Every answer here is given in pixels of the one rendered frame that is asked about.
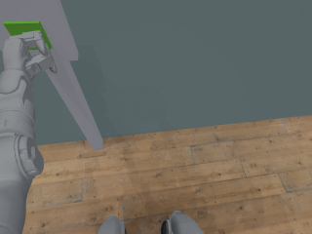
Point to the robot left upper arm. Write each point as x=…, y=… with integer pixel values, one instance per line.
x=20, y=162

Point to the panel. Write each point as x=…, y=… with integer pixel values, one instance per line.
x=64, y=50

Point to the left robot hand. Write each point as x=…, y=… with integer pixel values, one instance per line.
x=15, y=55

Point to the robot shin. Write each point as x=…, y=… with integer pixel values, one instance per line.
x=111, y=216
x=175, y=213

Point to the left robot shin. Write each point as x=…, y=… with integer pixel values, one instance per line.
x=111, y=216

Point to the left robot forearm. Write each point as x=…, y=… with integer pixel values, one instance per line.
x=17, y=112

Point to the button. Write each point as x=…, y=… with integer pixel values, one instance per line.
x=18, y=27

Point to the right robot shin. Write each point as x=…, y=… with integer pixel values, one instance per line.
x=175, y=213

